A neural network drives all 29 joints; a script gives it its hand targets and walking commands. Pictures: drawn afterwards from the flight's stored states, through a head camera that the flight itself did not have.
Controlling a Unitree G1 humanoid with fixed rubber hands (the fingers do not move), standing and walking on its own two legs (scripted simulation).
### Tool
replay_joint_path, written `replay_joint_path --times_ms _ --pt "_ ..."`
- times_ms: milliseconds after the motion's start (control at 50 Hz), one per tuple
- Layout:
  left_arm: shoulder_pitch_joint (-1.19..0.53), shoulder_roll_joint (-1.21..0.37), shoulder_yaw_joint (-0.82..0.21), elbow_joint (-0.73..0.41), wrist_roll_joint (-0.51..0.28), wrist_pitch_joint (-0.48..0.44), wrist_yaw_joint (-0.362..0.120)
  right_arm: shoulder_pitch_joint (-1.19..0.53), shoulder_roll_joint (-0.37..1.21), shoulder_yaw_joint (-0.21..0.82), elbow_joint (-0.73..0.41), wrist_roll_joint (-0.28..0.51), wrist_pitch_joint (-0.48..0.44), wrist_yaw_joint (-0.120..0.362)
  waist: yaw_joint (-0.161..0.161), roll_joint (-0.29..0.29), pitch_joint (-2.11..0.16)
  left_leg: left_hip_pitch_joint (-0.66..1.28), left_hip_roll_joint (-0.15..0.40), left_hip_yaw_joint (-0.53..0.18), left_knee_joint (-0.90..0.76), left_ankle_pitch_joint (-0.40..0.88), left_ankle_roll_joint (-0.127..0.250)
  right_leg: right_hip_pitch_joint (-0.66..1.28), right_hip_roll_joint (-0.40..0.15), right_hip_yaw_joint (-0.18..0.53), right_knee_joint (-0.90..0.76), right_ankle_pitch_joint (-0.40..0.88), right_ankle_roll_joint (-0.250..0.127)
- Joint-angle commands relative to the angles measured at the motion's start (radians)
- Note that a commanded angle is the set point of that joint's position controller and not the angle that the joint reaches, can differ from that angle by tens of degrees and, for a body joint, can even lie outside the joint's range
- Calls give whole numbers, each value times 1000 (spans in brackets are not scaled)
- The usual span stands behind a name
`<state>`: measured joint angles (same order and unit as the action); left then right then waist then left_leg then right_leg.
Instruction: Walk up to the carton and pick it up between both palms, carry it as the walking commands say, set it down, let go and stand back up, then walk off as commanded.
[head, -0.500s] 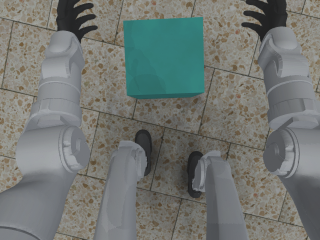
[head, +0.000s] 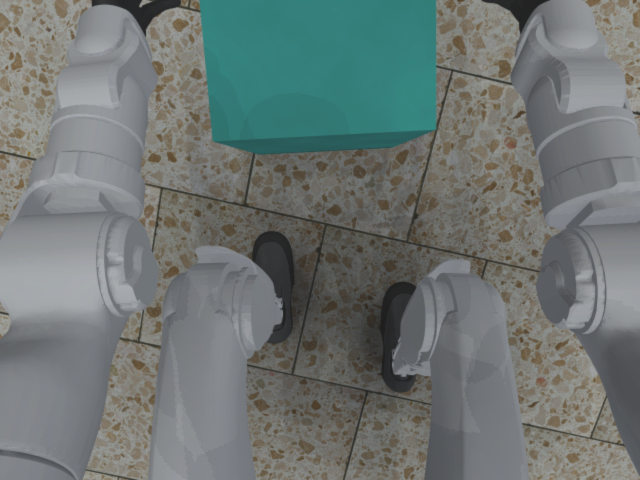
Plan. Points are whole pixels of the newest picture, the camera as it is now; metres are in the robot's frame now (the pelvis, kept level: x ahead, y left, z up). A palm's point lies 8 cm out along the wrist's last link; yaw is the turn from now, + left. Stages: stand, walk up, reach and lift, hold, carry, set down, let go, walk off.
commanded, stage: reach and lift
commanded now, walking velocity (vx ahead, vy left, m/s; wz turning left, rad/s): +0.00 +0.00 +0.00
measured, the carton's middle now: (320, 62) +0.55 +0.07 -0.30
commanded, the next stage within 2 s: none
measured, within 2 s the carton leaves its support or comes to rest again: neither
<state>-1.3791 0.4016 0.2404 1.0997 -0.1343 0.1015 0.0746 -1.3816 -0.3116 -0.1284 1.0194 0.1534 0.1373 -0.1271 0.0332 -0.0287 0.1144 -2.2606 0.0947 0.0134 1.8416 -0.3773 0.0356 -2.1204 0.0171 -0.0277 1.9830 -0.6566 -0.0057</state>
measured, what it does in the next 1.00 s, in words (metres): lowers itself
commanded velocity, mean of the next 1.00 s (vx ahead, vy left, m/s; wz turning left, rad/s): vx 0.00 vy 0.00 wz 0.00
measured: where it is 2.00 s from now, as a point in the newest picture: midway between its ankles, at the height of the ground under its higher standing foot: (336, 331)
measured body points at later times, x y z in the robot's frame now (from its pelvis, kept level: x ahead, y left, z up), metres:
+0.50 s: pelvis -0.02 +0.00 -0.06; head +0.37 +0.02 +0.16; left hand +0.54 +0.25 -0.25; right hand +0.57 -0.13 -0.24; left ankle +0.15 +0.12 -0.41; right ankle +0.07 -0.11 -0.41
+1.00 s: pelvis -0.02 +0.00 -0.06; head +0.36 +0.02 +0.17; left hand +0.55 +0.23 -0.24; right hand +0.57 -0.11 -0.23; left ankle +0.15 +0.12 -0.41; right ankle +0.07 -0.11 -0.41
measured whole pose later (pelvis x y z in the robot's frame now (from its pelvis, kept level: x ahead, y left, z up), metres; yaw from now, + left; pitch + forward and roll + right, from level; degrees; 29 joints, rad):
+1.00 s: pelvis -0.02 +0.00 -0.06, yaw +0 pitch +37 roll -1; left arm -1.60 0.43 0.11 1.28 -0.24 0.03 0.09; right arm -1.58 -0.32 -0.01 1.13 0.22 0.10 -0.15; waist 0.04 -0.03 0.41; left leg -2.31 0.10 0.00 2.04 -0.37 0.03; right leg -2.16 0.03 -0.03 2.20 -0.68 -0.01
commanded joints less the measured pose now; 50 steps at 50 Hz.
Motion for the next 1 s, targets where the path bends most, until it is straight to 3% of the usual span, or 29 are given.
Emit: replay_joint_path --times_ms 0,280,420,740,980 --pt "-272 158 -6 -78 -17 -33 10 -280 -128 10 -95 21 -29 -3 34 32 -1128 961 -93 -16 25 311 -33 232 50 -6 -197 245 25" --pt "-410 209 -101 34 -112 -71 8 -410 -168 94 -11 94 -54 -3 26 38 -1017 940 -67 -43 166 308 -30 186 23 11 -61 224 26" --pt "-463 245 -119 14 -133 -75 16 -463 -190 117 -50 114 -49 -16 37 31 -1100 979 -63 -26 204 326 -29 282 23 6 -31 252 31" --pt "-450 196 -108 99 -116 -82 6 -444 -124 105 21 83 -47 -10 47 18 -928 850 -70 -26 189 275 -25 225 37 22 -44 224 31" --pt "-494 142 -129 83 -106 -92 25 -475 -85 105 13 64 -61 -25 41 32 -974 912 -86 -27 183 301 -34 240 53 16 -49 241 31"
